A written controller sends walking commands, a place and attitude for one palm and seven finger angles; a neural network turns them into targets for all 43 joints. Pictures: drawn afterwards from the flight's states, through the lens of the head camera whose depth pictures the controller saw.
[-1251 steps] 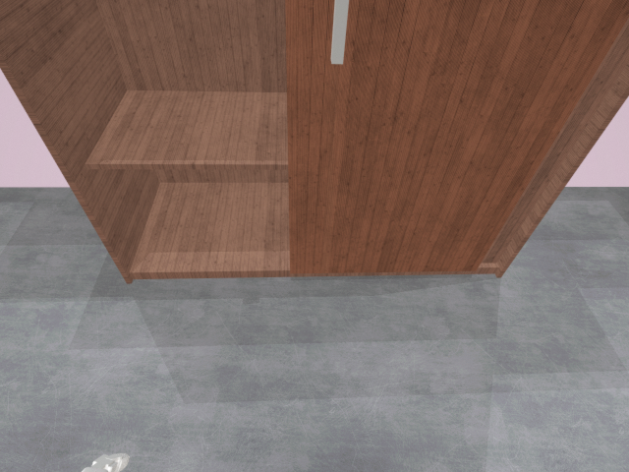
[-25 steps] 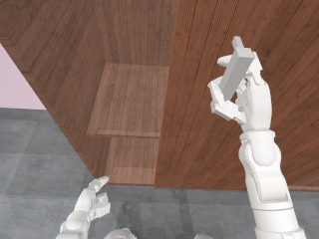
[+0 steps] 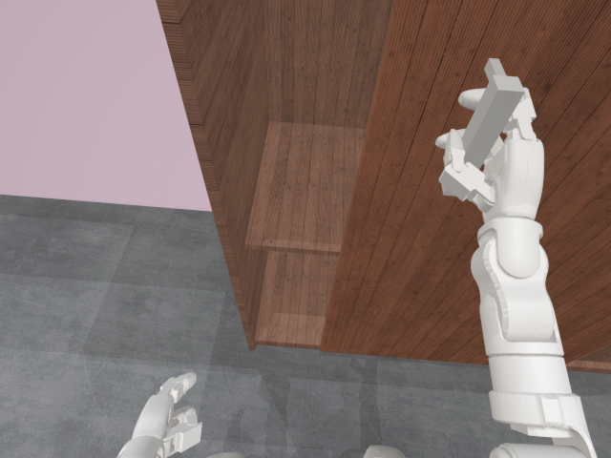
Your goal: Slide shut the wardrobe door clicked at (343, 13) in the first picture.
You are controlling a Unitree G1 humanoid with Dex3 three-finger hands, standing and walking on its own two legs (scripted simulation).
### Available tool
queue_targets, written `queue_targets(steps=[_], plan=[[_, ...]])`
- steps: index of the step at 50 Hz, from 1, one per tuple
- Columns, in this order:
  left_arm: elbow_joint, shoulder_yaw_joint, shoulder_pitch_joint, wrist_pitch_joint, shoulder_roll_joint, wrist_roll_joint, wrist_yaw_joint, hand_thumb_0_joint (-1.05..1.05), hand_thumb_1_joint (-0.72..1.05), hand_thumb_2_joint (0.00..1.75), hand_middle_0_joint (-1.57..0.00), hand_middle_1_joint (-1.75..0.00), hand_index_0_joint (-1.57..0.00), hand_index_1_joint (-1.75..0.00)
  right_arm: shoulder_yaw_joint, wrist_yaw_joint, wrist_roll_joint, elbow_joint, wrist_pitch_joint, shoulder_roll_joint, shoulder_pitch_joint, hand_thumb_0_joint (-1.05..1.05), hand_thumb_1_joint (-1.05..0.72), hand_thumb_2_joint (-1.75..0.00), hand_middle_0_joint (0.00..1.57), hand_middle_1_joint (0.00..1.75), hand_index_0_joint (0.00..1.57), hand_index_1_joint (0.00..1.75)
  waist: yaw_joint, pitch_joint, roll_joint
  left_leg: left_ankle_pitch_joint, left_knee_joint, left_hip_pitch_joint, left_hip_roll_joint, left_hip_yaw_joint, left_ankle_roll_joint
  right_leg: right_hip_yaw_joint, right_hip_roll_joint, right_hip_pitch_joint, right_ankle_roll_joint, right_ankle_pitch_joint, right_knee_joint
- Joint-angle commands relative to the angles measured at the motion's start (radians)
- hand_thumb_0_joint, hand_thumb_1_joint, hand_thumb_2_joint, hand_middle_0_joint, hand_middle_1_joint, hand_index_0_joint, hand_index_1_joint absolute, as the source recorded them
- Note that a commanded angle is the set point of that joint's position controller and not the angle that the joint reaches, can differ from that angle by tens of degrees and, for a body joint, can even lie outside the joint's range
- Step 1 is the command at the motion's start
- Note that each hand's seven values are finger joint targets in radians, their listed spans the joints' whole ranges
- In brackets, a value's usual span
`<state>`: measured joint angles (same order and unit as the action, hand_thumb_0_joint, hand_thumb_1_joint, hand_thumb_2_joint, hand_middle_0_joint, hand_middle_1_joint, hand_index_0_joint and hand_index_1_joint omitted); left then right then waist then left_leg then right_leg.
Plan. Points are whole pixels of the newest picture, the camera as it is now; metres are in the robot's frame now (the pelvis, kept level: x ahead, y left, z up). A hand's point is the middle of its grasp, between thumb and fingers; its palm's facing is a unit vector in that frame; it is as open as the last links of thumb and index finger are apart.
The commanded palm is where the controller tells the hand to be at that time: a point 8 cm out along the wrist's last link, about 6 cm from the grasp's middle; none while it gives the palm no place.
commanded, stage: step sideways, sliding the door along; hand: right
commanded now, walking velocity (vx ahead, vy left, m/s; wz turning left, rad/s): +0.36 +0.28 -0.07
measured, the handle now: (472, 131) +0.43 -0.18 +0.20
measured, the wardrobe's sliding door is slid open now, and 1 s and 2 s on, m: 0.21 0.00 0.00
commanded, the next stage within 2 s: stop walking and hold the door there in 1.76 s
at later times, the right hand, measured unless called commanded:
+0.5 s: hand (345, 157) +0.39 -0.03 +0.19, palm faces +0.20 +0.98 -0.07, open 6.4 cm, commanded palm +0.36 -0.03 +0.21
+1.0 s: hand (265, 152) +0.40 +0.05 +0.19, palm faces +0.06 +0.99 -0.09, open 6.5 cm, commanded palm +0.37 +0.02 +0.21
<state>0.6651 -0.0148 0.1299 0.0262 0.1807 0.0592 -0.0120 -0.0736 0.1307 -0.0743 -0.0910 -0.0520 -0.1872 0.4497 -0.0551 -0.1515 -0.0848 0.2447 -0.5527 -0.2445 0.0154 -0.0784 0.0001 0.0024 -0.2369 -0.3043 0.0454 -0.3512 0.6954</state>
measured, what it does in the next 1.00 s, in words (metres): steps to the left: right foot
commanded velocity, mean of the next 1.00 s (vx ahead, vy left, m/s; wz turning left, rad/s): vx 0.12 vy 0.30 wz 0.02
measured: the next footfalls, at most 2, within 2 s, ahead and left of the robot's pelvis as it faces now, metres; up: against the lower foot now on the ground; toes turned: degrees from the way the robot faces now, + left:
right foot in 0.08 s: +0.04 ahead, -0.13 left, +0.00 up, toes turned -2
right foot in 1.06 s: +0.09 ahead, +0.07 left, +0.00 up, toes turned -11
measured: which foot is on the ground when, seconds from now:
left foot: down 0.00-1.00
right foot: up 0.00-0.06, down 0.08-0.80, up 0.82-1.00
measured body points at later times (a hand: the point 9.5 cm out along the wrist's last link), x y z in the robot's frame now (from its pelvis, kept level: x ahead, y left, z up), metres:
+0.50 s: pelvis +0.04 +0.12 +0.01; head +0.08 +0.13 +0.46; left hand +0.27 +0.32 -0.09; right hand +0.37 -0.08 +0.20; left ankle +0.05 +0.17 -0.72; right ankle -0.01 -0.08 -0.72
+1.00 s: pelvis +0.04 +0.17 +0.02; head +0.09 +0.17 +0.47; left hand +0.22 +0.38 -0.09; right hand +0.39 +0.00 +0.20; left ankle +0.05 +0.17 -0.72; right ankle +0.04 +0.04 -0.69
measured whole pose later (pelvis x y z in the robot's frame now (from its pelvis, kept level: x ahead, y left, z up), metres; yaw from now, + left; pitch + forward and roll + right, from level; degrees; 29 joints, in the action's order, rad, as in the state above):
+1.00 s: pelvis +0.04 +0.17 +0.02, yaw +1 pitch +1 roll -3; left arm 0.63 -0.02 0.11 0.07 0.15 0.03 -0.05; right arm -0.01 0.12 -0.07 0.08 -0.09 -0.19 0.24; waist -0.02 -0.09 0.05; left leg 0.16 -0.34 -0.20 0.12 -0.02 -0.14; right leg -0.13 -0.02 -0.33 0.00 -0.39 0.68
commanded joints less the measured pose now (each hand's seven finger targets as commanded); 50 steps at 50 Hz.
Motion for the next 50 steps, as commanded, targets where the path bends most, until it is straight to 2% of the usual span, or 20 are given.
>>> queue_targets(steps=[1,3,4,5,7,9,11,15,18,21,23,27,30,35,38,40,42,45,48,50], plan=[[-0.114,0.045,-0.093,-0.064,0.107,-0.014,-0.023,0.00,0.90,0.90,-0.20,-0.30,-0.20,-0.30,0.132,-0.028,0.025,0.327,-0.087,-0.054,0.506,0.00,-0.90,-0.90,0.45,1.40,0.45,1.40,0.081,0.402,0.331,-0.175,0.260,0.140,-0.238,0.330,-0.212,-0.011,0.181,0.001,-0.068,-0.082,0.145],[-0.108,0.027,-0.083,-0.061,0.094,-0.020,-0.027,0.00,0.90,0.90,-0.20,-0.30,-0.20,-0.30,0.182,-0.028,0.019,0.351,-0.101,0.003,0.507,0.00,-0.90,-0.90,0.45,1.40,0.45,1.40,0.114,0.458,0.090,-0.303,0.023,0.114,-0.136,0.130,-0.120,-0.023,0.163,0.252,-0.082,0.207,-0.317],[-0.133,0.042,-0.113,-0.063,0.132,-0.030,-0.027,0.00,0.90,0.90,-0.20,-0.30,-0.20,-0.30,0.207,-0.042,0.013,0.383,-0.111,0.019,0.487,0.00,-0.90,-0.90,0.45,1.40,0.45,1.40,0.102,0.460,-0.182,-0.197,-0.153,-0.070,-0.041,0.043,-0.042,0.186,-0.002,0.416,-0.127,0.475,-0.401],[-0.141,0.048,-0.123,-0.059,0.122,-0.032,-0.012,0.00,0.90,0.90,-0.20,-0.30,-0.20,-0.30,0.223,-0.058,-0.001,0.323,-0.112,0.042,0.475,0.00,-0.90,-0.90,0.45,1.40,0.45,1.40,0.093,0.448,-0.219,0.128,-0.293,-0.201,0.003,0.054,-0.021,0.395,-0.162,0.495,-0.200,0.518,-0.461],[-0.138,0.042,-0.129,-0.049,0.088,-0.041,-0.010,0.00,0.90,0.90,-0.20,-0.30,-0.20,-0.30,0.199,-0.080,0.013,0.308,-0.118,0.013,0.433,0.00,-0.90,-0.90,0.45,1.40,0.45,1.40,0.069,0.357,-0.140,0.192,-0.268,-0.242,-0.048,0.101,-0.020,0.300,-0.192,0.504,-0.278,0.858,-0.340],[-0.153,0.036,-0.111,-0.041,0.090,-0.028,0.009,0.00,0.90,0.90,-0.20,-0.30,-0.20,-0.30,0.252,-0.085,0.022,0.302,-0.112,0.067,0.446,0.00,-0.90,-0.90,0.45,1.40,0.45,1.40,0.061,0.417,-0.100,0.128,-0.016,-0.045,-0.035,0.054,-0.029,0.114,-0.113,0.460,-0.208,0.876,-0.215],[-0.173,0.047,-0.113,-0.046,0.107,-0.010,0.016,0.00,0.90,0.90,-0.20,-0.30,-0.20,-0.30,0.283,-0.094,0.037,0.284,-0.116,0.100,0.487,0.00,-0.90,-0.90,0.45,1.40,0.45,1.40,0.066,0.467,-0.099,-0.090,0.135,0.146,-0.004,0.029,-0.021,0.029,-0.028,0.342,-0.144,0.640,-0.120],[-0.151,0.065,-0.097,-0.050,0.086,0.003,0.002,0.00,0.90,0.90,-0.20,-0.30,-0.20,-0.30,0.341,-0.091,0.033,0.230,-0.097,0.141,0.500,0.00,-0.90,-0.90,0.45,1.40,0.45,1.40,0.109,0.404,0.287,-0.195,0.271,0.139,-0.152,0.310,-0.099,-0.009,0.186,0.172,-0.057,0.134,-0.042],[-0.139,0.052,-0.110,-0.055,0.066,-0.004,0.000,0.00,0.90,0.90,-0.20,-0.30,-0.20,-0.30,0.368,-0.087,0.019,0.319,-0.119,0.166,0.511,0.00,-0.90,-0.90,0.45,1.40,0.45,1.40,0.112,0.413,0.159,-0.324,0.232,0.123,-0.169,0.271,-0.099,0.004,0.169,0.220,-0.073,0.068,-0.154],[-0.173,0.075,-0.138,-0.044,0.117,-0.013,0.002,0.00,0.90,0.90,-0.20,-0.30,-0.20,-0.30,0.339,-0.091,0.010,0.365,-0.124,0.124,0.413,0.00,-0.90,-0.90,0.45,1.40,0.45,1.40,0.082,0.457,-0.071,-0.316,0.033,0.077,-0.047,0.091,0.006,0.129,-0.069,0.352,-0.137,0.641,-0.256],[-0.189,0.085,-0.121,-0.033,0.110,-0.013,0.008,0.00,0.90,0.90,-0.20,-0.30,-0.20,-0.30,0.322,-0.105,0.022,0.418,-0.129,0.099,0.394,0.00,-0.90,-0.90,0.45,1.40,0.45,1.40,0.077,0.492,0.012,-0.420,0.116,0.174,-0.062,0.096,0.018,0.060,-0.056,0.342,-0.129,0.776,-0.106],[-0.182,0.091,-0.117,-0.027,0.086,-0.007,0.006,0.00,0.90,0.90,-0.20,-0.30,-0.20,-0.30,0.270,-0.099,0.024,0.405,-0.125,0.049,0.326,0.00,-0.90,-0.90,0.45,1.40,0.45,1.40,0.090,0.461,0.241,-0.885,0.139,0.311,-0.225,0.292,-0.083,-0.027,0.131,0.065,-0.053,0.020,0.031],[-0.178,0.074,-0.111,-0.014,0.079,-0.022,-0.009,0.00,0.90,0.90,-0.20,-0.30,-0.20,-0.30,0.224,-0.077,0.019,0.462,-0.136,-0.001,0.308,0.00,-0.90,-0.90,0.45,1.40,0.45,1.40,0.092,0.480,0.193,-0.721,0.097,0.271,-0.192,0.231,-0.065,-0.042,0.114,0.142,-0.068,0.128,-0.185],[-0.184,0.085,-0.148,0.003,0.120,-0.037,-0.007,0.00,0.90,0.90,-0.20,-0.30,-0.20,-0.30,0.126,-0.092,0.023,0.439,-0.142,-0.066,0.262,0.00,-0.90,-0.90,0.45,1.40,0.45,1.40,0.066,0.421,-0.146,-0.145,0.000,0.047,-0.032,0.096,0.039,0.132,-0.181,0.262,-0.189,0.751,-0.211],[-0.195,0.081,-0.135,-0.014,0.083,-0.019,-0.012,0.00,0.90,0.90,-0.20,-0.30,-0.20,-0.30,0.145,-0.112,0.031,0.468,-0.139,-0.052,0.307,0.00,-0.90,-0.90,0.45,1.40,0.45,1.40,0.081,0.512,0.064,-0.531,0.189,0.237,-0.079,0.156,-0.016,-0.065,0.006,0.217,-0.083,0.647,0.044],[-0.200,0.086,-0.142,-0.028,0.069,-0.017,-0.016,0.00,0.90,0.90,-0.20,-0.30,-0.20,-0.30,0.115,-0.097,0.025,0.408,-0.133,-0.073,0.259,0.00,-0.90,-0.90,0.45,1.40,0.45,1.40,0.059,0.477,0.295,-0.965,0.194,0.392,-0.238,0.381,-0.077,-0.066,0.178,-0.101,-0.044,-0.161,0.266],[-0.179,0.060,-0.125,-0.026,0.046,-0.026,-0.023,0.00,0.90,0.90,-0.20,-0.30,-0.20,-0.30,0.128,-0.082,0.026,0.461,-0.155,-0.058,0.252,0.00,-0.90,-0.90,0.45,1.40,0.45,1.40,0.050,0.474,0.266,-0.939,0.204,0.397,-0.213,0.304,0.159,-0.046,0.196,-0.156,-0.034,-0.186,0.302],[-0.173,0.040,-0.139,-0.005,0.058,-0.045,-0.040,0.00,0.90,0.90,-0.20,-0.30,-0.20,-0.30,0.073,-0.045,0.026,0.461,-0.146,-0.108,0.220,0.00,-0.90,-0.90,0.45,1.40,0.45,1.40,0.045,0.511,0.175,-0.604,0.195,0.337,-0.192,0.278,-0.129,-0.094,0.205,-0.067,-0.041,-0.060,0.103],[-0.200,0.029,-0.124,-0.003,0.057,-0.025,-0.039,0.00,0.90,0.90,-0.20,-0.30,-0.20,-0.30,0.060,-0.029,0.020,0.470,-0.137,-0.114,0.201,0.00,-0.90,-0.90,0.45,1.40,0.45,1.40,0.042,0.479,0.265,-0.442,0.293,0.246,-0.125,0.234,0.108,-0.165,0.235,0.052,-0.056,-0.033,-0.062],[-0.193,0.028,-0.090,-0.005,0.089,-0.021,-0.039,0.00,0.90,0.90,-0.20,-0.30,-0.20,-0.30,0.096,-0.032,0.023,0.473,-0.123,-0.100,0.194,0.00,-0.90,-0.90,0.45,1.40,0.45,1.40,0.082,0.475,0.174,-0.398,0.149,0.048,-0.081,0.176,0.067,-0.139,0.185,0.338,-0.097,0.152,-0.320]])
